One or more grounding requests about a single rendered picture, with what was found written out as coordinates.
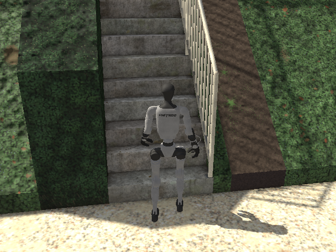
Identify stairs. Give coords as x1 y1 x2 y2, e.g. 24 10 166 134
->
99 0 214 203

